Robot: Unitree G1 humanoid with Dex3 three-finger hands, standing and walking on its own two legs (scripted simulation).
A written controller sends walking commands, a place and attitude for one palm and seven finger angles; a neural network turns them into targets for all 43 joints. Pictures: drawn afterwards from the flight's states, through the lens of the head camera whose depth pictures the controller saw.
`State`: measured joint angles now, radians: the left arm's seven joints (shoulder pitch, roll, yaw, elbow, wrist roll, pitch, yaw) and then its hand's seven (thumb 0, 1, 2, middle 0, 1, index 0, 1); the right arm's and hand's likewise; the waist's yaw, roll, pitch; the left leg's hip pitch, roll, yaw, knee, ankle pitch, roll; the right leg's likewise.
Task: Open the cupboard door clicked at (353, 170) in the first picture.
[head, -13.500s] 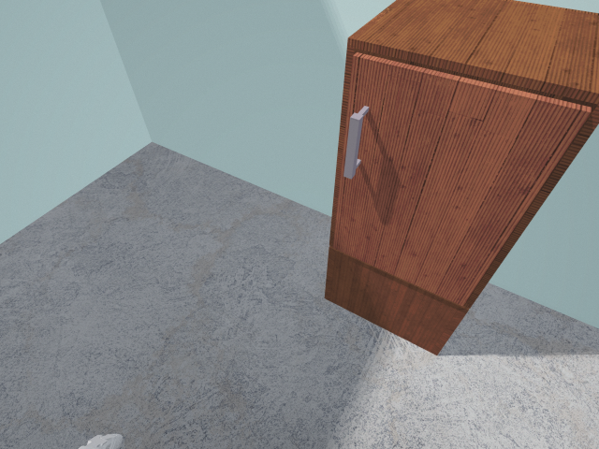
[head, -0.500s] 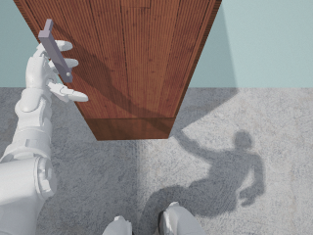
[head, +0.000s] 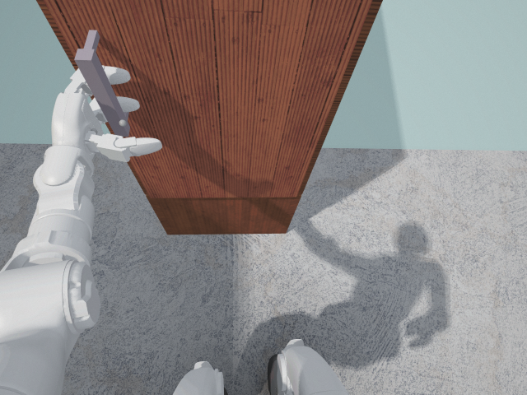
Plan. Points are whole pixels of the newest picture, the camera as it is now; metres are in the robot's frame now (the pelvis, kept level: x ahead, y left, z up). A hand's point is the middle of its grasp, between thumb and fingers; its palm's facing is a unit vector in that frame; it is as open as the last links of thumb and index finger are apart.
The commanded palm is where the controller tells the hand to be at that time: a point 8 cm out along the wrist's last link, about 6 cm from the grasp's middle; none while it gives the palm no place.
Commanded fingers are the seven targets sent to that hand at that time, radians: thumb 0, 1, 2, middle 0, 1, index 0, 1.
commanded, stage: close the thumb around the handle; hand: left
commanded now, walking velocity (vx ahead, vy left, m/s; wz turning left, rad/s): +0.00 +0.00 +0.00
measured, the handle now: (109, 88) +0.56 +0.19 +0.07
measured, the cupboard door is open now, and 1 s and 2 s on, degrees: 0 14 46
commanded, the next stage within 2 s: pull the door open along its arc in 0.44 s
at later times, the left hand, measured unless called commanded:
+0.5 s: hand (123, 121) +0.51 +0.17 +0.06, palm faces -0.05 -1.00 -0.02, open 5.5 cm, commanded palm +0.49 +0.22 +0.07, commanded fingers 0.00 0.90 0.90 -0.40 -1.35 -0.40 -1.35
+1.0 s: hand (127, 173) +0.42 +0.16 +0.06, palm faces -0.10 -1.00 +0.00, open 5.8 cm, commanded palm +0.36 +0.22 +0.07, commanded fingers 0.00 0.90 0.90 -0.40 -1.35 -0.40 -1.35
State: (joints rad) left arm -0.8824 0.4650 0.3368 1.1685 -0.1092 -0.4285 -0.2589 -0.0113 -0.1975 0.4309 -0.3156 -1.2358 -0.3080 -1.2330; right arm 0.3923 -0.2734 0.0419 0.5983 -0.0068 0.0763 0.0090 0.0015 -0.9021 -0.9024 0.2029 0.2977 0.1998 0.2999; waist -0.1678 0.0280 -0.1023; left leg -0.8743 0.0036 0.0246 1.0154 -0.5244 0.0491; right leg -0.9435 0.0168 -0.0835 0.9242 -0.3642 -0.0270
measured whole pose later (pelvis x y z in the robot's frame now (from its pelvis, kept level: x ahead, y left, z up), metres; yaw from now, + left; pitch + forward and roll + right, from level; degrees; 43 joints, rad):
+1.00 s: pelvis +0.02 +0.00 +0.02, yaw -2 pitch +19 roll -2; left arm -0.35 0.29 0.25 0.62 -0.21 -0.37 -0.25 0.00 0.72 0.74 -0.36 -1.35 -0.37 -1.35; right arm 0.38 -0.25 0.02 0.51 0.03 0.08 0.03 0.00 -0.90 -0.90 0.20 0.30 0.20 0.30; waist -0.10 0.03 -0.14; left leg -0.71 0.01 0.06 0.89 -0.51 0.05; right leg -0.81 0.03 -0.04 0.83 -0.35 -0.02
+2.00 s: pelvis -0.01 -0.05 +0.01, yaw +4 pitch +10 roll +1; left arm 0.16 -0.09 -0.22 0.10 0.07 -0.28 0.51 0.02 0.37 0.67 -0.35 -1.30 -0.37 -1.30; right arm 0.18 -0.19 0.01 0.54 -0.05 -0.03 0.00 0.01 -0.90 -0.90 0.20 0.30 0.20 0.30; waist -0.01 0.03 -0.12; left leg -0.62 -0.01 -0.03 0.92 -0.48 -0.02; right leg -0.71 0.00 -0.13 0.92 -0.39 -0.10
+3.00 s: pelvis -0.01 -0.01 +0.01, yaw +2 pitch +10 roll +0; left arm 0.27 0.03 -0.26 -0.06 -0.03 -0.25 0.05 -0.01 -0.50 0.30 -0.16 -0.32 -0.18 -0.33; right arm 0.27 -0.22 0.03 0.41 0.00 -0.06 0.01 0.01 -0.90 -0.90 0.20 0.30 0.20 0.30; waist -0.01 0.03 -0.11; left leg -0.65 -0.03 0.02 0.98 -0.51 0.03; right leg -0.74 -0.02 -0.08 0.96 -0.40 -0.04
